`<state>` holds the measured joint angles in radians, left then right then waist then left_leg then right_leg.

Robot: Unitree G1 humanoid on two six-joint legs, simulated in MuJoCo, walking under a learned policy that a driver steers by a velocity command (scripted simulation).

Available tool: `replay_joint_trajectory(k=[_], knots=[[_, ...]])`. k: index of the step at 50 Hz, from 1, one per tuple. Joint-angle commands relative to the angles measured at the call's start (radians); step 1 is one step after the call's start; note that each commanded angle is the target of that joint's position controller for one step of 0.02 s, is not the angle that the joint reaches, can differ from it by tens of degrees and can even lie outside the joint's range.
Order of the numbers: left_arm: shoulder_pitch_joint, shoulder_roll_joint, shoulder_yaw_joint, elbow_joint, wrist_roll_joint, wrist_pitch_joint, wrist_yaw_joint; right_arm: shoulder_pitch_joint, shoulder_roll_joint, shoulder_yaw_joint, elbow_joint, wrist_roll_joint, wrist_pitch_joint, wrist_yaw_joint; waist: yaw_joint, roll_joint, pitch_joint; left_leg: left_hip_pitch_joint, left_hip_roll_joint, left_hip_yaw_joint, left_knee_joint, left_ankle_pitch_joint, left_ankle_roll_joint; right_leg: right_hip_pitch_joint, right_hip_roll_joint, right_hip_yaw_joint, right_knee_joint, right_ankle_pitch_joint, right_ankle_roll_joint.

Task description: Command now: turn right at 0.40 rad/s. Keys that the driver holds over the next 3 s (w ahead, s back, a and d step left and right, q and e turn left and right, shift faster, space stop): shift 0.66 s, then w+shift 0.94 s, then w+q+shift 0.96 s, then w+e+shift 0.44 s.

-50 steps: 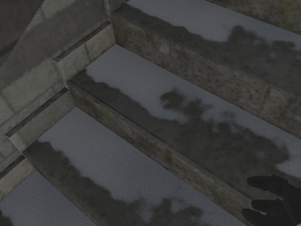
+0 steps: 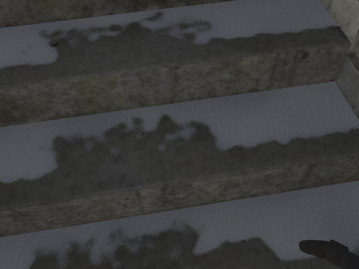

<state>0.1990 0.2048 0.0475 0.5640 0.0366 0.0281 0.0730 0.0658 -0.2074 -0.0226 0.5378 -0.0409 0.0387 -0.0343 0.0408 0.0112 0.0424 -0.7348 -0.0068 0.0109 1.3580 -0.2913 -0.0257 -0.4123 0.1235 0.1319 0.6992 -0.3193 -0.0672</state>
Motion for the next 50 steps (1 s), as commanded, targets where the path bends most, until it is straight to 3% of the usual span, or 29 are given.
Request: replay_joint_trajectory(k=[1,4,6,7,8,9,10,11,13,15,18,19,22,23,25,33,34,35,37,39,40,42,44,45,46,47,48,49,50], knots=[[-0.016,0.11,0.03,-0.074,0.008,-0.023,0.012,-0.021,-0.018,0.003,-0.081,0.014,-0.011,-0.003,-0.014,-0.082,-0.176,0.015,0.03,-0.027,-0.146,-0.046,0.018,0.201,-0.279,0.307,-0.174,0.557,-0.174],[-0.025,0.112,0.033,-0.062,0.009,-0.022,0.001,0.024,-0.018,0.006,-0.066,0.052,-0.011,-0.004,-0.021,-0.168,-0.163,0.243,0.017,0.015,-0.508,-0.178,0.032,0.171,-0.247,0.244,-0.2,0.655,-0.131],[-0.043,0.095,0.031,-0.045,-0.009,-0.028,-0.021,0.149,-0.016,-0.005,-0.015,0.05,-0.023,-0.021,-0.065,-0.164,-0.184,0.454,0.015,0.029,-0.782,0.037,0.055,0.168,-0.249,0.242,-0.177,0.709,-0.087],[-0.048,0.063,0.023,-0.034,-0.026,-0.036,-0.038,0.15,-0.006,-0.009,-0.008,0.024,-0.032,-0.025,-0.075,-0.109,-0.167,0.537,0.018,0.031,-0.924,0.138,0.056,0.144,-0.192,0.2,-0.122,0.631,-0.042],[-0.015,0.007,0.011,-0.032,-0.027,-0.047,-0.056,0.148,-0.041,-0.01,-0.021,-0.003,-0.049,-0.026,-0.054,0.089,-0.184,0.657,0.183,-0.158,-0.974,0.36,0.085,0.011,-0.115,0.126,0.043,0.264,0.02],[0.084,-0.011,0.014,-0.018,-0.034,-0.039,-0.064,0.093,-0.069,-0.01,-0.043,0.006,-0.051,-0.018,0.007,0.251,-0.207,0.692,0.365,-0.352,-0.959,0.872,0.215,-0.091,-0.009,0.027,0.143,-0.226,0.082],[0.075,0.06,0.031,0.002,-0.035,-0.023,-0.073,0.096,-0.059,-0.017,-0.05,0.007,-0.057,-0.012,-0.022,0.227,-0.256,0.621,0.415,-0.421,-0.992,0.817,0.318,-0.05,-0.055,-0.022,0.251,-0.299,0.117],[0.04,0.056,0.032,0.032,-0.036,-0.02,-0.078,0.076,-0.01,-0.004,-0.045,0.012,-0.065,-0.009,-0.021,0.139,-0.224,0.573,0.36,-0.364,-1.005,0.671,0.31,-0.017,-0.087,-0.025,0.28,-0.248,0.127],[-0.037,0.017,0.017,0.042,-0.03,-0.016,-0.091,0.099,0.007,0.008,-0.013,0.009,-0.082,-0.016,-0.035,0.078,-0.13,0.568,0.263,-0.254,-1.015,0.456,0.23,-0.056,-0.107,-0.052,0.192,-0.2,0.131],[-0.037,-0.022,0.002,0.076,-0.034,-0.008,-0.098,0.121,-0.017,-0.002,0.008,0.007,-0.075,-0.023,-0.044,0.115,-0.098,0.587,0.176,-0.164,-1.016,0.364,0.172,-0.005,-0.103,-0.105,-0.004,-0.181,0.122],[0.004,-0.025,0.0,0.123,-0.03,-0.012,-0.093,0.158,-0.036,-0.02,0.035,0.018,-0.085,-0.015,-0.041,0.157,-0.146,0.622,0.16,-0.129,-0.968,0.422,0.168,0.096,-0.085,-0.151,-0.175,-0.068,0.109],[0.023,-0.029,-0.003,0.139,-0.024,-0.018,-0.086,0.158,-0.032,-0.023,0.037,0.027,-0.09,-0.014,-0.027,0.133,-0.152,0.58,0.165,-0.127,-0.965,0.395,0.16,0.17,-0.1,-0.146,-0.227,0.061,0.101],[0.02,0.009,0.0,0.142,-0.01,-0.03,-0.069,0.152,-0.005,-0.027,0.046,0.029,-0.091,0.003,-0.027,0.071,-0.129,0.475,0.147,-0.14,-1.004,0.086,0.126,0.246,-0.172,-0.073,-0.261,0.168,0.085],[0.019,0.012,0.002,0.157,-0.007,-0.037,-0.066,0.178,0.016,-0.022,0.054,0.033,-0.085,0.005,-0.045,-0.042,-0.092,0.479,0.115,-0.104,-1.038,-0.014,0.111,0.179,-0.176,-0.055,-0.26,0.12,0.065],[0.029,-0.02,-0.007,0.163,-0.014,-0.052,-0.06,0.181,0.0,-0.028,0.08,0.024,-0.078,-0.003,-0.037,-0.053,-0.037,0.5,0.105,-0.084,-1.028,-0.017,0.104,0.133,-0.184,-0.045,-0.295,0.122,0.051],[0.114,-0.015,-0.003,0.227,-0.023,-0.07,-0.043,0.237,0.007,-0.033,0.161,0.026,-0.075,-0.008,-0.042,-0.035,-0.039,0.601,0.097,-0.062,-1.017,0.135,0.112,0.113,-0.199,-0.04,-0.337,0.159,0.044],[0.128,-0.014,-0.001,0.233,-0.022,-0.068,-0.042,0.247,-0.008,-0.04,0.166,0.025,-0.071,-0.007,-0.046,-0.017,-0.058,0.604,0.091,-0.072,-1.039,-0.027,0.121,0.112,-0.174,-0.057,-0.326,0.062,0.034],[0.147,0.012,0.012,0.232,-0.02,-0.063,-0.041,0.261,-0.065,-0.061,0.165,0.026,-0.063,-0.005,-0.052,0.027,-0.051,0.594,0.09,-0.104,-1.054,-0.26,0.149,0.076,-0.124,-0.103,-0.254,-0.101,0.014],[0.099,0.039,0.026,0.187,-0.006,-0.052,-0.053,0.329,-0.151,-0.094,0.172,0.022,-0.045,0.001,-0.094,0.118,0.018,0.568,0.212,-0.289,-1.16,-0.689,0.24,-0.105,-0.087,-0.19,-0.065,-0.254,-0.001],[-0.036,0.004,0.015,0.115,0.002,-0.057,-0.07,0.305,-0.146,-0.093,0.172,0.039,-0.049,0.006,-0.117,0.146,0.095,0.469,0.342,-0.457,-1.264,-0.701,0.327,-0.182,-0.147,-0.216,0.089,-0.099,0.008],[-0.037,0.012,0.021,0.102,-0.001,-0.065,-0.08,0.28,-0.128,-0.09,0.169,0.031,-0.059,0.007,-0.106,0.107,0.069,0.457,0.345,-0.447,-1.273,-0.584,0.334,-0.177,-0.157,-0.197,0.147,-0.122,0.006],[0.073,-0.001,0.024,0.122,-0.019,-0.08,-0.098,0.176,-0.12,-0.088,0.161,0.02,-0.079,0.005,-0.026,0.063,-0.016,0.406,0.27,-0.283,-1.231,-0.379,0.293,-0.018,-0.158,-0.195,0.079,-0.122,-0.025],[0.29,-0.017,0.026,0.184,-0.028,-0.077,-0.087,0.06,-0.116,-0.089,0.161,0.025,-0.089,0.005,0.088,0.052,-0.059,0.219,0.179,-0.129,-1.132,-0.337,0.277,0.332,-0.118,-0.271,-0.118,-0.008,-0.052],[0.386,-0.004,0.034,0.23,-0.033,-0.07,-0.07,0.024,-0.092,-0.082,0.157,0.02,-0.089,0.009,0.131,-0.003,-0.022,0.119,0.145,-0.091,-1.026,-0.347,0.283,0.449,-0.062,-0.334,-0.226,0.001,-0.049],[0.462,0.022,0.044,0.27,-0.022,-0.073,-0.057,-0.032,-0.054,-0.071,0.143,0.007,-0.092,0.018,0.176,-0.112,0.001,-0.023,0.083,-0.023,-0.738,-0.23,0.267,0.584,-0.089,-0.291,-0.282,0.011,-0.049],[0.544,0.039,0.046,0.282,-0.002,-0.088,-0.056,-0.11,0.026,-0.045,0.104,0.018,-0.109,0.028,0.226,-0.267,-0.06,-0.226,-0.037,0.038,-0.207,-0.166,0.212,0.678,-0.251,0.015,-0.303,-0.127,-0.079],[0.397,0.065,0.031,0.212,0.025,-0.093,-0.047,-0.056,0.091,-0.027,0.061,0.028,-0.126,0.033,0.118,-0.233,-0.106,-0.403,-0.092,-0.157,0.18,-0.061,0.175,0.602,-0.443,0.491,-0.473,-0.421,-0.14],[0.278,0.157,0.056,0.17,0.042,-0.097,-0.039,0.003,0.051,-0.027,0.027,0.026,-0.135,0.033,0.036,-0.233,-0.113,-0.568,-0.048,-0.189,0.446,0.002,0.147,0.583,-0.591,0.706,-0.623,-0.687,-0.22],[0.253,0.132,0.047,0.18,0.034,-0.118,-0.037,-0.04,0.04,-0.021,0.003,0.007,-0.14,0.026,-0.003,-0.081,-0.052,-0.679,0.006,-0.175,0.646,0.055,0.118,0.545,-0.606,0.592,-0.599,-0.575,-0.22]])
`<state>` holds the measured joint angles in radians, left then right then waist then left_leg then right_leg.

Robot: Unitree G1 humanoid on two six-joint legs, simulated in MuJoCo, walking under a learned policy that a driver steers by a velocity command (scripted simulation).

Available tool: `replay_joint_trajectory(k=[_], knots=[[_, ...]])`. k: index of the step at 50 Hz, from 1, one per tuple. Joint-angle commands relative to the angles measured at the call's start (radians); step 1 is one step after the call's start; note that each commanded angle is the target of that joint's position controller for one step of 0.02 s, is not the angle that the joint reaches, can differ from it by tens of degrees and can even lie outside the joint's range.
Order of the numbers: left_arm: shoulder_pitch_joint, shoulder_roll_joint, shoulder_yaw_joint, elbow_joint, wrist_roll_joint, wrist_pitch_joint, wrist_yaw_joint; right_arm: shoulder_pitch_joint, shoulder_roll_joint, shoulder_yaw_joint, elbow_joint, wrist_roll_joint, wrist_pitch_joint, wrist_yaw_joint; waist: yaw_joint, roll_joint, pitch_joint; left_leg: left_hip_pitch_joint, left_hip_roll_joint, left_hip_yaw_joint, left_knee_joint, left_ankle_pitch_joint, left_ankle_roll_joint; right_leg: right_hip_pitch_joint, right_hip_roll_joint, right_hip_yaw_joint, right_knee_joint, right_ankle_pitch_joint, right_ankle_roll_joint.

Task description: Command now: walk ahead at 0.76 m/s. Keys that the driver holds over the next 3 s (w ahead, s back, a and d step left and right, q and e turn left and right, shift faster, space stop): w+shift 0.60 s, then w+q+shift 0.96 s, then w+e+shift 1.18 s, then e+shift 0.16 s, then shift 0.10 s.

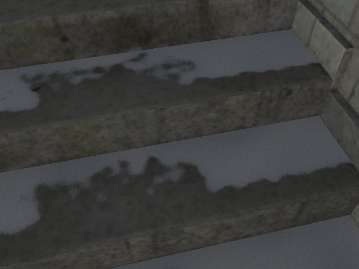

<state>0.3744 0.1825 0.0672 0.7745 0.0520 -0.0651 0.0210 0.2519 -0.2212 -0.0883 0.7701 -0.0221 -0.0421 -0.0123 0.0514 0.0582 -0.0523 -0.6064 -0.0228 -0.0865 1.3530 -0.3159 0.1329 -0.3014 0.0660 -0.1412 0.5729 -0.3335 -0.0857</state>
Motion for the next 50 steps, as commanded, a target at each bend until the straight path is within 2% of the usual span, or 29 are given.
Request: replay_joint_trajectory(k=[1,3,6,10,12,14,15,16,17,18,19,21,24,26,30,31,32,33,34,35,36,37,38,39,41,42,44,48,50], knots=[[0.097,0.093,0.004,0.003,0.006,-0.043,0.004,-0.251,0.065,0.063,-0.233,-0.029,-0.064,0.002,-0.012,-0.023,0.045,-0.848,0.04,-0.057,0.808,0.061,-0.042,0.394,-0.481,0.722,-0.397,-0.419,-0.185],[0.147,0.037,-0.027,0.091,-0.007,-0.073,-0.009,-0.287,0.109,0.092,-0.245,-0.034,-0.051,0.009,-0.029,-0.021,0.069,-0.912,0.069,-0.023,0.961,0.003,-0.011,0.301,-0.391,0.526,-0.357,-0.36,-0.127],[0.201,0.041,-0.039,0.195,-0.005,-0.095,-0.04,-0.438,0.19,0.131,-0.322,-0.002,-0.02,0.0,-0.043,-0.059,0.19,-0.991,0.056,0.023,1.108,-0.081,0.032,0.147,-0.339,0.4,-0.409,-0.297,-0.099],[0.175,0.029,-0.063,0.224,-0.061,-0.065,0.002,-0.553,0.136,0.163,-0.396,0.036,0.012,0.027,-0.045,-0.048,0.258,-0.528,0.128,0.254,0.396,0.008,-0.006,-0.203,-0.233,0.223,-0.743,-0.029,-0.102],[0.153,0.047,-0.069,0.212,-0.103,-0.056,0.019,-0.405,0.132,0.152,-0.326,0.032,0.025,0.026,-0.082,-0.074,0.067,-0.095,0.054,0.371,0.189,-0.011,0.028,-0.097,-0.195,0.055,-0.686,0.762,-0.109],[0.193,0.226,-0.018,0.175,-0.084,-0.067,0.024,-0.243,0.1,0.118,-0.274,0.037,0.032,0.016,-0.154,-0.215,-0.117,0.135,-0.06,0.381,0.036,-0.279,0.036,0.156,-0.293,0.046,-0.354,1.807,-0.151],[0.135,0.265,0.007,0.149,-0.058,-0.068,0.013,-0.084,0.041,0.086,-0.238,0.022,0.04,0.002,-0.25,-0.284,-0.199,0.175,-0.081,0.339,-0.041,-0.348,0.054,0.28,-0.349,0.083,-0.086,2.035,-0.154],[0.047,0.301,0.035,0.11,-0.064,-0.08,-0.015,0.024,-0.041,0.056,-0.221,-0.003,0.038,-0.008,-0.31,-0.297,-0.273,0.304,-0.092,0.249,-0.236,-0.372,0.067,0.275,-0.333,0.079,0.181,1.964,-0.134],[-0.019,0.223,0.035,0.043,-0.069,-0.102,-0.036,0.106,-0.142,0.014,-0.166,-0.029,0.017,-0.009,-0.305,-0.166,-0.259,0.418,0.043,-0.13,-0.522,-0.578,0.113,0.028,-0.22,0.124,0.522,1.539,-0.105],[-0.126,0.058,0.017,-0.054,-0.054,-0.123,-0.076,0.161,-0.206,-0.017,-0.086,-0.021,0.005,-0.008,-0.267,0.183,-0.198,0.533,0.224,-0.737,-0.97,-0.741,0.167,-0.414,0.049,0.235,0.951,0.364,-0.067],[-0.165,-0.042,-0.005,-0.133,-0.005,-0.13,-0.066,0.032,-0.151,-0.016,-0.085,-0.002,-0.018,-0.002,-0.17,0.116,-0.149,0.485,0.289,-0.889,-1.092,-0.636,0.074,-0.591,0.043,0.46,1.284,0.339,-0.079],[-0.177,-0.101,-0.035,-0.191,0.017,-0.11,-0.058,-0.008,0.002,0.016,0.018,0.006,-0.046,0.016,-0.048,-0.106,-0.019,0.281,0.299,-0.612,-1.004,-0.505,0.06,-0.666,-0.027,0.335,1.465,0.408,-0.089],[-0.238,-0.192,-0.088,-0.238,0.002,-0.025,-0.039,0.104,0.093,0.046,0.175,-0.019,-0.078,0.033,0.008,-0.053,0.086,0.236,0.235,-0.224,-1.008,-0.131,0.038,-0.918,-0.013,0.341,1.746,0.195,-0.105],[-0.33,-0.178,-0.103,-0.27,-0.016,0.003,-0.03,0.079,0.077,0.055,0.193,-0.018,-0.094,0.041,0.031,-0.081,0.208,0.091,0.178,-0.046,-1.094,-0.096,-0.025,-0.949,-0.026,0.317,1.541,0.105,-0.085],[-0.5,-0.148,-0.114,-0.338,-0.036,0.01,0.015,0.254,-0.022,0.065,0.253,0.01,-0.125,0.033,-0.012,-0.049,0.211,0.306,0.189,0.039,-1.207,0.36,-0.033,-1.138,-0.029,0.15,1.556,-0.07,-0.077],[-0.56,-0.155,-0.134,-0.368,-0.022,0.013,0.01,0.295,0.004,0.07,0.286,0.03,-0.109,0.029,-0.02,-0.059,0.178,0.304,0.148,0.086,-1.271,0.351,-0.051,-1.05,-0.071,0.061,1.392,-0.074,-0.095],[-0.572,-0.086,-0.132,-0.38,-0.029,0.009,-0.008,0.322,-0.007,0.071,0.274,0.048,-0.103,0.014,-0.035,-0.053,0.154,0.248,0.116,0.112,-1.34,0.622,-0.017,-0.81,-0.087,-0.082,1.091,-0.06,-0.076],[-0.584,-0.094,-0.144,-0.388,-0.052,-0.004,-0.02,0.315,-0.003,0.071,0.261,0.076,-0.091,-0.01,-0.029,-0.089,0.055,0.105,0.088,0.132,-1.37,0.883,-0.005,-0.334,-0.078,-0.124,0.779,0.042,-0.072],[-0.556,-0.083,-0.13,-0.36,-0.076,-0.016,-0.028,0.376,-0.064,0.065,0.231,0.103,-0.107,-0.026,-0.034,-0.1,-0.115,0.115,0.131,0.067,-1.253,1.391,0.033,-0.008,0.032,-0.165,0.717,0.023,-0.05],[-0.34,-0.04,-0.096,-0.306,-0.083,0.006,-0.015,0.31,-0.214,0.03,0.197,0.084,-0.132,-0.03,0.091,0.022,-0.317,0.234,0.181,0.057,-1.037,1.768,0.072,0.186,0.065,-0.078,0.733,0.003,-0.035],[-0.143,0.019,-0.053,-0.279,-0.068,0.035,0.0,0.235,-0.372,-0.038,0.136,0.068,-0.151,-0.02,0.2,0.181,-0.387,0.499,0.245,-0.025,-0.793,1.938,0.096,0.107,0.031,0.045,0.536,-0.206,-0.043],[-0.056,0.141,-0.017,-0.25,-0.039,0.03,-0.004,0.169,-0.322,-0.047,0.114,0.047,-0.166,0.007,0.234,0.159,-0.402,0.513,0.228,-0.056,-0.503,1.81,0.064,0.18,0.001,0.16,0.355,-0.235,-0.08],[-0.023,0.228,0.024,-0.182,-0.004,0.012,0.0,0.177,-0.12,-0.019,0.063,0.057,-0.181,0.048,0.161,-0.127,-0.372,0.162,0.017,-0.071,-0.101,0.807,0.022,0.325,-0.269,0.677,0.013,-0.484,-0.149],[-0.012,0.24,0.049,-0.164,0.003,0.012,0.0,0.119,-0.089,-0.027,-0.026,0.029,-0.181,0.065,0.149,-0.28,-0.427,-0.042,-0.089,-0.133,0.345,0.311,0.016,0.348,-0.412,1.105,-0.26,-0.563,-0.186],[-0.161,0.079,0.017,-0.064,-0.034,-0.021,-0.015,-0.037,0.062,0.011,-0.156,-0.028,-0.147,0.047,0.027,-0.017,-0.104,-0.31,0.001,-0.073,0.649,0.355,0.026,0.109,-0.404,0.888,-0.22,-0.566,-0.162],[-0.12,0.003,0.001,0.016,-0.017,-0.036,-0.015,-0.078,0.116,0.032,-0.179,-0.028,-0.127,0.04,-0.015,0.054,-0.006,-0.412,0.017,-0.065,0.729,0.322,0.055,0.044,-0.389,0.698,-0.173,-0.37,-0.136],[-0.055,-0.103,-0.028,0.134,0.014,-0.044,-0.023,-0.034,0.218,0.084,-0.188,-0.005,-0.07,0.04,-0.102,-0.002,0.041,-0.552,0.014,-0.09,0.922,0.203,0.07,0.015,-0.321,0.39,-0.189,-0.045,-0.062],[-0.077,-0.027,-0.044,0.189,0.016,-0.091,-0.04,-0.225,0.207,0.105,-0.284,0.036,0.011,-0.02,-0.16,-0.085,0.236,-0.717,0.003,-0.017,0.942,-0.073,0.069,-0.148,-0.324,0.075,-0.428,-0.014,0.021],[-0.025,-0.018,-0.06,0.244,-0.014,-0.104,-0.045,-0.33,0.216,0.131,-0.354,0.016,0.037,-0.033,-0.201,-0.06,0.266,-0.709,0.019,0.038,0.756,-0.055,0.081,-0.18,-0.264,-0.034,-0.485,0.071,0.059]])
Over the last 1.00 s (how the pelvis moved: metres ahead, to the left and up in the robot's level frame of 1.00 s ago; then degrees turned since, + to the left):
0.08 0.01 0.00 -4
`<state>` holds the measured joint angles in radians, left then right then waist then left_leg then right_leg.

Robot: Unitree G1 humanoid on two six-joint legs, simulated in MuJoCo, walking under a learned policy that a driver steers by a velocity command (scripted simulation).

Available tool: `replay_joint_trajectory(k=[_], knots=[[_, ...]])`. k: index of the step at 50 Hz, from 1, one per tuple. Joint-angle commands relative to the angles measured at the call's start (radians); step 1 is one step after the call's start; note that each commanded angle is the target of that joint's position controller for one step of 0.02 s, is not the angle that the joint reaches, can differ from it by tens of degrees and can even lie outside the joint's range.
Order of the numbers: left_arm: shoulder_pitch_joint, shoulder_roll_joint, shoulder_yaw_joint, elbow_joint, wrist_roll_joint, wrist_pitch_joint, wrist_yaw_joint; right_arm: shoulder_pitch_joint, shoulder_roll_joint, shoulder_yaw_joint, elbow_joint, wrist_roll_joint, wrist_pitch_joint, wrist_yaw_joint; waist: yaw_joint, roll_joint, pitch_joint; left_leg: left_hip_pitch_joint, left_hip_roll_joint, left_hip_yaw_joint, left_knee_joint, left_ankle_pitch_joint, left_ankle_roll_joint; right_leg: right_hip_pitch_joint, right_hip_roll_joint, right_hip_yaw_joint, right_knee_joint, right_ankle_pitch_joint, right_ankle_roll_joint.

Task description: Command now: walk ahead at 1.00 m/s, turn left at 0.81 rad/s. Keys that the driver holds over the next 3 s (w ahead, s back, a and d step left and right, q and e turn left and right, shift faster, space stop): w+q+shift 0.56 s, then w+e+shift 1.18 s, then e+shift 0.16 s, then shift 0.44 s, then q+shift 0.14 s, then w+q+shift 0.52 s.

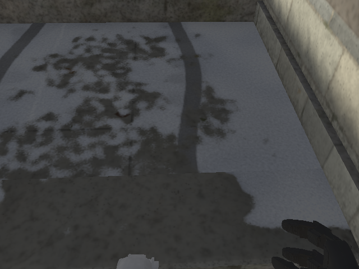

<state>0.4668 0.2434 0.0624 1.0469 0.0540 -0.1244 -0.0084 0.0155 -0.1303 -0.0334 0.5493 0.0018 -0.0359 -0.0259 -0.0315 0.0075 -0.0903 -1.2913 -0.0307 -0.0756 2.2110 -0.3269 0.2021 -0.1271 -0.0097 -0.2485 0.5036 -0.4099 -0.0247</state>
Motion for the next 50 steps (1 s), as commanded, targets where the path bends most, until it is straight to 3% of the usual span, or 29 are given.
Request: replay_joint_trajectory(k=[1,2,4,5,6,7,8,9,10,12,13,16,18,21,24,25,26,27,28,30,32,34,37,40,43,45,46,47,50], knots=[[-0.068,-0.056,-0.056,-0.009,-0.03,-0.032,-0.012,-0.14,0.103,0.073,-0.134,-0.005,0.038,-0.02,-0.095,0.015,0.27,0.009,-0.002,0.085,-0.163,-0.029,0.007,-0.321,-0.156,0.022,-0.453,0.276,-0.014],[-0.084,-0.01,-0.056,-0.02,-0.055,-0.025,0.001,-0.125,0.041,0.08,-0.136,0.01,0.04,-0.009,-0.128,-0.01,0.259,0.269,0.016,0.219,-0.494,-0.025,-0.001,-0.415,-0.144,-0.072,-0.548,0.581,-0.027],[-0.096,0.157,-0.033,-0.131,-0.133,-0.038,0.059,0.069,-0.092,0.035,-0.012,0.003,0.038,0.03,-0.163,-0.013,-0.106,0.952,-0.135,0.367,-0.664,0.138,-0.021,-0.382,-0.131,-0.086,-0.353,1.661,-0.084],[-0.109,0.328,0.015,-0.169,-0.116,-0.051,0.067,0.197,-0.134,0.009,-0.005,0.011,0.052,0.018,-0.225,-0.13,-0.199,0.943,-0.12,0.35,-0.778,0.008,-0.03,-0.15,-0.185,-0.061,-0.142,2.01,-0.088],[-0.203,0.353,0.035,-0.212,-0.113,-0.048,0.05,0.413,-0.171,-0.007,0.037,-0.021,0.048,0.011,-0.32,-0.22,-0.307,0.988,-0.101,0.311,-0.832,-0.09,-0.008,0.047,-0.279,-0.008,0.126,2.294,-0.112],[-0.208,0.355,0.058,-0.271,-0.11,-0.041,0.025,0.467,-0.223,-0.033,0.034,-0.021,0.02,0.026,-0.294,-0.197,-0.34,1.088,-0.146,0.171,-1.12,-0.216,0.0,0.066,-0.257,0.04,0.437,2.108,-0.136],[-0.255,0.229,0.054,-0.316,-0.069,-0.04,-0.017,0.315,-0.272,-0.078,0.027,0.006,0.003,0.049,-0.225,-0.054,-0.218,1.104,-0.136,-0.068,-1.486,-0.159,0.063,-0.1,-0.11,0.121,0.848,1.049,-0.086],[-0.31,0.077,0.016,-0.464,-0.029,-0.045,-0.055,0.168,-0.329,-0.102,0.043,0.014,0.027,0.036,-0.084,0.337,-0.164,1.255,0.032,-0.711,-1.736,0.081,0.212,-0.662,0.126,0.229,1.382,0.316,-0.007],[-0.318,0.015,-0.015,-0.549,0.028,-0.058,-0.059,0.151,-0.297,-0.086,0.016,-0.006,0.043,0.015,-0.048,0.127,-0.239,1.273,0.111,-0.929,-1.87,-0.197,0.257,-0.824,0.1,0.364,1.72,0.282,-0.02],[-0.421,-0.079,-0.069,-0.624,0.023,-0.058,-0.025,0.323,-0.225,-0.062,0.195,-0.035,-0.001,0.006,-0.023,-0.078,0.046,1.149,0.103,-0.85,-1.902,-0.231,0.194,-1.086,0.071,0.352,1.867,0.131,-0.029],[-0.442,-0.153,-0.105,-0.655,0.036,-0.043,-0.005,0.359,-0.218,-0.062,0.244,-0.049,-0.024,0.014,0.005,-0.084,0.125,1.089,0.072,-0.677,-1.85,-0.071,0.16,-1.193,0.038,0.349,1.931,0.051,-0.052],[-0.5,-0.169,-0.128,-0.697,0.005,0.018,0.023,0.371,-0.143,-0.028,0.334,-0.054,-0.067,0.036,0.062,-0.024,0.23,0.887,0.031,-0.404,-1.902,0.082,0.062,-1.237,-0.01,0.289,1.85,-0.17,-0.069],[-0.684,-0.195,-0.148,-0.796,0.026,0.017,0.028,0.406,-0.174,-0.037,0.366,-0.045,-0.083,0.034,0.048,0.005,0.253,0.821,0.033,-0.341,-1.972,0.079,0.031,-1.269,-0.067,0.319,1.685,-0.306,-0.1],[-0.571,-0.108,-0.126,-0.78,-0.006,0.027,0.035,0.262,-0.238,-0.062,0.283,0.009,-0.071,0.011,0.137,-0.096,0.072,0.363,0.015,-0.243,-2.237,0.622,0.068,-0.225,-0.049,0.099,0.955,0.048,-0.043],[-0.18,0.011,-0.044,-0.65,-0.047,0.073,0.062,0.257,-0.48,-0.156,0.219,0.012,-0.089,0.022,0.314,0.108,-0.336,0.873,0.064,-0.275,-1.543,1.759,0.017,0.091,0.04,0.223,0.625,-0.067,-0.048],[-0.019,0.122,-0.004,-0.596,-0.033,0.052,0.048,0.174,-0.436,-0.158,0.171,-0.008,-0.117,0.036,0.394,0.039,-0.409,0.893,0.013,-0.275,-1.171,1.598,-0.031,0.186,-0.014,0.362,0.485,-0.224,-0.073],[-0.003,0.207,0.023,-0.53,-0.018,0.042,0.034,0.078,-0.186,-0.101,0.118,-0.034,-0.136,0.066,0.32,-0.383,-0.367,0.684,-0.175,-0.155,-0.699,0.21,-0.088,0.217,-0.225,0.704,0.272,-0.1,-0.135],[-0.175,0.182,0.019,-0.538,-0.016,0.035,0.033,0.236,-0.127,-0.088,0.061,-0.05,-0.128,0.073,0.135,-0.421,-0.395,0.515,-0.142,-0.185,-0.403,0.16,-0.093,0.178,-0.386,1.181,-0.046,-0.095,-0.215],[-0.303,0.092,0.006,-0.51,-0.024,0.028,0.031,0.252,-0.123,-0.078,0.07,-0.056,-0.094,0.071,0.057,-0.253,-0.258,0.432,-0.054,-0.082,-0.322,0.215,-0.073,0.115,-0.388,1.123,-0.051,-0.33,-0.205],[-0.177,-0.066,-0.034,-0.32,-0.022,0.0,0.013,0.119,-0.034,-0.026,0.017,-0.08,-0.053,0.067,0.058,-0.039,0.045,0.271,-0.007,-0.077,-0.243,0.137,-0.035,-0.12,-0.316,0.891,-0.035,-0.424,-0.177],[-0.014,-0.115,-0.036,-0.158,-0.012,-0.019,0.005,0.07,0.067,0.024,-0.034,-0.056,-0.019,0.061,0.033,-0.052,0.16,0.123,-0.044,-0.105,-0.086,0.011,-0.018,-0.174,-0.258,0.694,-0.038,-0.16,-0.134],[-0.049,-0.093,-0.038,-0.16,-0.023,-0.022,0.006,0.069,-0.006,0.017,-0.033,-0.027,0.007,0.054,-0.026,0.015,0.251,0.151,-0.031,-0.12,-0.372,-0.041,-0.059,-0.285,-0.206,0.498,-0.166,-0.062,-0.092],[-0.163,0.081,-0.008,-0.199,-0.05,-0.035,0.021,-0.025,-0.192,-0.015,-0.093,-0.022,0.008,0.084,-0.084,-0.005,0.226,0.536,0.038,0.061,-1.024,0.244,-0.14,-0.398,-0.118,0.348,-0.439,0.115,-0.106],[-0.099,0.177,0.02,-0.197,-0.067,-0.046,0.016,-0.008,-0.124,0.002,-0.042,-0.013,-0.007,0.119,-0.05,-0.036,0.074,1.034,-0.031,0.143,-1.358,0.389,-0.125,-0.271,-0.091,0.259,-0.527,0.607,-0.144],[-0.042,0.265,0.045,-0.179,-0.051,-0.029,0.015,0.141,-0.178,-0.03,0.001,-0.025,-0.036,0.069,-0.129,-0.167,0.003,1.105,-0.08,0.143,-1.604,0.208,-0.108,0.064,-0.144,0.292,-0.093,1.287,-0.115],[-0.054,0.206,0.044,-0.201,-0.054,-0.002,0.024,0.385,-0.279,-0.069,0.096,-0.072,-0.051,0.026,-0.215,-0.147,-0.126,1.522,0.057,0.043,-1.678,0.207,-0.145,-0.181,-0.068,0.329,0.431,0.783,-0.099],[-0.011,0.014,0.004,-0.26,-0.025,0.001,0.022,0.417,-0.332,-0.064,0.119,-0.095,-0.066,0.024,-0.095,0.111,-0.164,1.637,0.308,-0.244,-1.572,0.299,-0.176,-0.433,0.0,0.371,0.771,-0.073,-0.105],[0.149,-0.015,-0.005,-0.3,-0.085,0.0,0.033,0.389,-0.332,-0.063,0.09,-0.089,-0.063,0.025,0.005,0.216,-0.319,1.706,0.477,-0.615,-1.717,0.536,-0.128,-0.562,0.012,0.401,0.92,-0.037,-0.115],[-0.08,0.048,-0.002,-0.315,-0.048,0.038,0.009,0.289,-0.179,-0.039,0.132,-0.057,-0.09,0.029,0.004,0.015,-0.032,1.419,0.325,-0.305,-1.868,0.351,-0.062,-0.685,-0.07,0.337,0.887,0.155,-0.098]])
Over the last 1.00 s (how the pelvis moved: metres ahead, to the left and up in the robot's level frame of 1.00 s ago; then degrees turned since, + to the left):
0.73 0.05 0.34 13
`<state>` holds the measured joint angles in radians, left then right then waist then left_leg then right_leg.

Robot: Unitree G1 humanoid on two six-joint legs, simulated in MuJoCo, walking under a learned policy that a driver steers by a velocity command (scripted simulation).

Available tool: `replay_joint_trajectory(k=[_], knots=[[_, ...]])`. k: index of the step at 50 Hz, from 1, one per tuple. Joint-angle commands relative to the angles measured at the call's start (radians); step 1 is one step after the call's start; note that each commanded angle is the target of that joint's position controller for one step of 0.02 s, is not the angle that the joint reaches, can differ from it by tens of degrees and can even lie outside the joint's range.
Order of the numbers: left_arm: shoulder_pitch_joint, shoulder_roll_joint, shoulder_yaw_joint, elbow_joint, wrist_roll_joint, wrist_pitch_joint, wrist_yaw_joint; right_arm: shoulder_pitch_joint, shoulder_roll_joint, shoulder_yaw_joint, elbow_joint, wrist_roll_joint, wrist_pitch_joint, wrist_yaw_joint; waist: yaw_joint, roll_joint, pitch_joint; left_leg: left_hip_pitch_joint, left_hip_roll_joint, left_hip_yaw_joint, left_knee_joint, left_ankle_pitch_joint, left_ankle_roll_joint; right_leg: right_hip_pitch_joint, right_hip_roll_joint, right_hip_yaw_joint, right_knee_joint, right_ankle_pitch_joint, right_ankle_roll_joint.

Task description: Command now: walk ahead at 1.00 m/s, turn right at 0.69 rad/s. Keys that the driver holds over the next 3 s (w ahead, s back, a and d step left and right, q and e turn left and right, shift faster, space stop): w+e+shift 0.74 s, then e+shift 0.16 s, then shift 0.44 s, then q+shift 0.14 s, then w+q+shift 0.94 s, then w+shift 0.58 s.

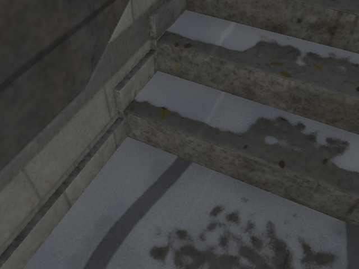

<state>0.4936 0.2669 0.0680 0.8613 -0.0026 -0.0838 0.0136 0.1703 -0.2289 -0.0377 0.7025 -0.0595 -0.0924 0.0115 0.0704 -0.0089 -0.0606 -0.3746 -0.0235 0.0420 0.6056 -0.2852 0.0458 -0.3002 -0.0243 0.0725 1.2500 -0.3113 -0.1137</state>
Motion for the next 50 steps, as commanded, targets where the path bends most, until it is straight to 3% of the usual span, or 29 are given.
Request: replay_joint_trajectory(k=[1,5,7,10,13,14,15,16,17,18,19,20,22,25,29,32,33,34,35,37,39,41,43,45,46,47,48,49,50], knots=[[-0.109,0.02,-0.01,-0.13,0.01,0.01,-0.029,0.166,-0.048,-0.022,0.002,0.013,-0.04,-0.011,-0.082,0.05,-0.031,0.442,0.288,-0.311,-0.272,0.427,0.08,-0.497,-0.069,0.009,0.127,0.062,-0.007],[-0.273,-0.003,-0.024,-0.217,0.046,0.065,-0.059,0.234,-0.055,-0.015,0.084,0.048,-0.063,-0.008,-0.046,0.106,0.13,0.328,0.258,-0.097,-0.4,0.58,0.025,-0.585,-0.089,-0.047,0.054,0.077,0.018],[-0.324,-0.008,-0.036,-0.259,0.039,0.059,-0.078,0.207,-0.074,-0.011,0.098,0.041,-0.066,-0.011,-0.018,0.15,0.162,0.283,0.213,0.042,-0.439,0.695,-0.001,-0.537,-0.094,-0.075,-0.095,0.195,0.005],[-0.438,0.019,-0.046,-0.281,0.031,0.052,-0.093,0.192,-0.108,-0.011,0.108,0.04,-0.067,-0.026,-0.024,0.061,0.182,0.231,0.152,0.197,-0.476,0.939,-0.041,-0.296,0.009,-0.248,-0.402,0.324,-0.027],[-0.196,0.11,-0.016,-0.217,0.033,0.051,-0.093,0.177,-0.248,-0.043,0.078,0.044,-0.063,-0.048,0.116,0.145,0.032,0.26,0.233,0.175,-0.092,1.492,-0.063,0.057,0.129,-0.28,-0.435,0.277,-0.077],[0.052,0.165,0.015,-0.142,0.038,0.051,-0.079,0.101,-0.273,-0.053,0.055,0.041,-0.048,-0.05,0.239,0.151,-0.072,0.195,0.242,0.147,0.185,1.454,-0.055,0.297,0.134,-0.218,-0.46,0.272,-0.115],[0.187,0.216,0.047,-0.086,0.029,0.052,-0.059,0.034,-0.268,-0.059,0.03,0.041,-0.028,-0.045,0.298,0.051,-0.126,0.079,0.138,0.162,0.606,0.962,-0.045,0.481,0.093,-0.109,-0.588,0.282,-0.164],[0.083,0.265,0.066,-0.09,-0.004,0.061,-0.038,0.019,-0.105,-0.02,0.009,0.009,-0.027,-0.027,0.174,-0.223,-0.024,-0.232,-0.064,0.152,1.059,-0.133,-0.042,0.523,0.02,0.046,-0.554,0.41,-0.164],[-0.035,0.367,0.08,-0.163,0.034,0.07,-0.03,0.218,-0.082,0.003,-0.109,0.042,-0.034,-0.027,-0.008,-0.279,-0.274,-0.464,-0.054,-0.065,1.255,-0.223,-0.062,0.746,-0.185,0.537,-0.705,0.327,-0.379],[-0.068,0.312,0.079,-0.197,0.019,0.079,-0.022,0.178,-0.141,0.01,-0.11,0.018,-0.053,-0.023,0.031,-0.116,-0.297,-0.502,-0.011,-0.134,1.173,-0.13,-0.044,0.698,-0.208,0.735,-0.926,-0.013,-0.384],[-0.091,0.232,0.059,-0.177,0.021,0.075,-0.012,0.121,-0.159,0.01,-0.112,0.019,-0.058,-0.02,-0.009,0.0,-0.07,-0.522,0.037,-0.138,1.052,-0.076,-0.043,0.481,-0.194,0.704,-1.014,-0.107,-0.329],[-0.115,0.192,0.047,-0.163,0.015,0.063,-0.011,0.071,-0.149,0.015,-0.124,0.001,-0.051,-0.02,-0.049,0.085,0.014,-0.466,0.08,-0.139,0.94,-0.065,-0.05,0.301,-0.156,0.623,-1.019,-0.043,-0.29],[-0.153,0.172,0.031,-0.166,0.015,0.032,-0.008,0.082,-0.124,0.031,-0.126,-0.029,-0.003,-0.024,-0.119,0.118,0.116,-0.342,0.12,-0.133,0.823,-0.102,-0.08,0.01,-0.083,0.467,-1.016,0.228,-0.274],[-0.186,0.201,0.031,-0.16,0.01,0.002,-0.018,-0.046,-0.113,0.043,-0.195,-0.015,0.022,-0.02,-0.127,0.095,0.147,-0.171,0.138,-0.07,0.449,-0.029,-0.112,-0.189,0.026,0.292,-1.057,0.415,-0.235],[-0.193,0.207,0.049,-0.149,0.007,0.003,-0.026,-0.104,-0.069,0.064,-0.195,0.037,0.02,-0.024,-0.078,-0.035,0.041,0.055,0.051,-0.042,0.163,0.296,-0.07,-0.085,0.075,0.23,-0.923,0.714,-0.118],[-0.173,0.203,0.045,-0.142,0.014,0.006,-0.024,0.041,-0.149,0.023,-0.18,0.006,-0.013,-0.047,-0.158,0.078,-0.109,0.248,-0.01,-0.02,0.007,0.117,-0.005,0.069,0.121,0.27,-0.508,1.207,-0.044],[-0.295,0.202,0.047,-0.164,0.002,-0.004,-0.027,0.266,-0.162,0.002,-0.119,0.015,-0.026,-0.062,-0.295,0.04,-0.197,0.508,0.013,-0.046,-0.188,0.301,-0.006,-0.015,0.133,0.258,-0.217,1.13,-0.024],[-0.374,0.091,0.019,-0.213,-0.011,-0.026,-0.021,0.4,-0.205,-0.02,-0.032,0.012,-0.025,-0.075,-0.324,0.127,-0.2,0.819,0.196,-0.116,-0.192,0.528,0.0,-0.316,0.165,0.164,0.018,0.287,-0.005],[-0.336,-0.014,-0.021,-0.283,-0.02,-0.039,0.006,0.392,-0.235,-0.02,-0.009,-0.032,-0.017,-0.058,-0.189,0.288,-0.174,1.035,0.451,-0.342,-0.002,1.307,0.035,-0.681,0.173,0.068,0.262,-0.226,0.012],[-0.356,0.062,-0.013,-0.296,0.008,0.008,0.021,0.31,-0.15,-0.028,-0.038,-0.048,-0.006,-0.047,-0.205,0.168,-0.258,0.925,0.527,-0.469,-0.085,0.67,0.175,-0.865,0.058,0.013,0.569,-0.198,0.015],[-0.576,-0.013,-0.035,-0.405,0.027,0.04,0.017,0.272,-0.068,-0.001,0.044,-0.043,-0.036,-0.048,-0.158,0.121,0.059,0.638,0.5,-0.332,-0.265,0.511,0.108,-1.061,0.022,0.02,0.786,-0.296,0.028],[-0.674,-0.061,-0.059,-0.506,0.033,0.062,0.01,0.216,-0.052,0.009,0.118,-0.009,-0.052,-0.043,-0.059,0.074,0.231,0.373,0.467,-0.099,-0.418,0.646,0.004,-1.069,-0.008,0.011,0.681,-0.406,0.014],[-0.738,-0.088,-0.07,-0.564,0.048,0.084,0.03,0.203,-0.068,0.004,0.195,0.008,-0.055,-0.03,-0.036,0.172,0.249,0.373,0.419,0.067,-0.537,0.884,-0.002,-1.105,0.019,-0.096,0.807,-0.499,0.001],[-0.708,-0.098,-0.082,-0.606,0.041,0.083,0.031,0.168,-0.062,0.012,0.243,0.022,-0.028,-0.033,0.082,0.139,0.254,0.252,0.276,0.23,-0.532,1.022,-0.043,-0.953,-0.016,-0.164,0.513,-0.459,-0.014],[-0.531,-0.071,-0.093,-0.559,0.037,0.099,-0.001,0.096,-0.137,-0.008,0.201,0.042,-0.013,-0.037,0.162,0.09,0.052,0.037,0.162,0.304,-0.497,1.185,-0.019,-0.403,0.032,-0.22,0.172,-0.187,-0.035],[-0.383,0.021,-0.059,-0.488,0.038,0.115,-0.023,0.146,-0.246,-0.026,0.138,0.09,-0.035,-0.032,0.169,0.084,-0.198,-0.043,0.201,0.196,-0.352,1.583,0.051,0.098,0.152,-0.282,0.125,0.009,-0.015],[-0.158,0.091,-0.019,-0.435,0.035,0.144,-0.021,0.078,-0.402,-0.066,0.092,0.092,-0.062,-0.01,0.281,0.18,-0.347,-0.009,0.245,0.162,-0.097,1.799,0.056,0.31,0.186,-0.237,0.078,0.063,-0.009],[0.015,0.14,0.009,-0.375,0.029,0.156,-0.02,-0.024,-0.466,-0.102,0.03,0.113,-0.07,0.004,0.363,0.192,-0.44,0.001,0.249,0.121,0.266,1.788,0.016,0.452,0.184,-0.099,-0.168,0.107,-0.035],[-0.174,0.197,0.035,-0.35,-0.011,0.141,-0.022,0.034,-0.266,-0.073,0.033,0.098,-0.061,0.026,0.215,-0.134,-0.352,-0.159,0.048,0.099,0.847,0.049,-0.071,0.449,0.056,0.25,-0.517,0.504,-0.184]])
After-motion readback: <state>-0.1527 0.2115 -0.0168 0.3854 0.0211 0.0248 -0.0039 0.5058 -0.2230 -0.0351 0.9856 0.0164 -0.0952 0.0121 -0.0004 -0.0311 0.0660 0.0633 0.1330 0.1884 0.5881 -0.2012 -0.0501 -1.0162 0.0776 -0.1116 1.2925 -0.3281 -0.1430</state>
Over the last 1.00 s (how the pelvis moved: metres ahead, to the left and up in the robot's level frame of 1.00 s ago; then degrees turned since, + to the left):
0.92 0.26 0.34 24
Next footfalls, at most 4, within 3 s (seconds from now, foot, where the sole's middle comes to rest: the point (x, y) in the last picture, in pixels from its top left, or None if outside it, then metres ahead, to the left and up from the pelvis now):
0.30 right None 0.50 -0.10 -0.76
0.68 left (203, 195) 0.82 -0.01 -0.76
0.98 right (320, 153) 0.94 -0.47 -0.59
1.54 left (337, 83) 1.18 -0.53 -0.43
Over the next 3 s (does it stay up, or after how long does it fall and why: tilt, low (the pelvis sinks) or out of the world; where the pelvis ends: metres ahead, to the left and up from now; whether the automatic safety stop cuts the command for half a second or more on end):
stays up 2.08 -1.02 0.77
